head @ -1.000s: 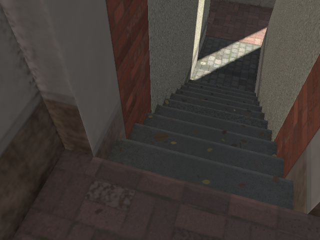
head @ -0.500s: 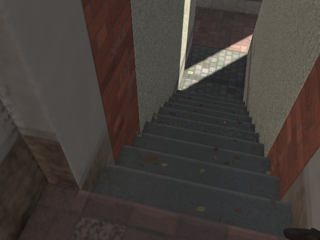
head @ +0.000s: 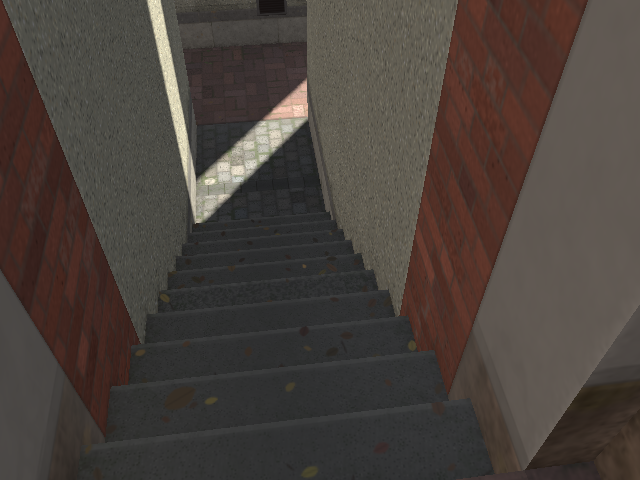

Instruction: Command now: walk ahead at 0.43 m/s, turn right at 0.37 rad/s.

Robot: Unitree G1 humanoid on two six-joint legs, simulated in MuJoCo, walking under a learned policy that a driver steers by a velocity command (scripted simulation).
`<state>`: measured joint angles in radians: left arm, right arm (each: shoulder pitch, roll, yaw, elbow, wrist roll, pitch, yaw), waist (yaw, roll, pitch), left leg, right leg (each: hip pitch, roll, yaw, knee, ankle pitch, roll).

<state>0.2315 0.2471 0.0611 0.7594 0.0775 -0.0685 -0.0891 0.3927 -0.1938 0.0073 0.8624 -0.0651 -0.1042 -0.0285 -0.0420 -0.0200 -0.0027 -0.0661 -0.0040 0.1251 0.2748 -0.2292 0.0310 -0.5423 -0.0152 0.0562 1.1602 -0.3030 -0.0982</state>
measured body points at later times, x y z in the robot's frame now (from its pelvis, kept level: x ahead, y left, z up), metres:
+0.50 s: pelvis +0.18 -0.06 +0.00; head +0.21 -0.06 +0.45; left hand +0.18 +0.21 -0.12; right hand +0.34 -0.30 -0.12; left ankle +0.24 +0.09 -0.68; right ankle +0.18 -0.14 -0.75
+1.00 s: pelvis +0.25 +0.03 +0.00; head +0.27 +0.04 +0.45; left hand +0.33 +0.34 -0.09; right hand +0.43 -0.22 -0.10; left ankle +0.24 +0.12 -0.75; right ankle +0.27 -0.13 -0.67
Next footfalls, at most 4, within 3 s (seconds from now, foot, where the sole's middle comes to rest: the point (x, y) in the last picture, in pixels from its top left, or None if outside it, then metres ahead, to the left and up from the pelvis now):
0.22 right None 0.22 -0.15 -0.78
0.78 left None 0.28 0.14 -0.78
1.20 right None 0.31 -0.11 -0.78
2.12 right None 0.42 -0.09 -0.78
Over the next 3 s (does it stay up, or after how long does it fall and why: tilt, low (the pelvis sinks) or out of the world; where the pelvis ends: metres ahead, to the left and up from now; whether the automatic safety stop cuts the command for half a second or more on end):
stays up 0.56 0.02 -0.20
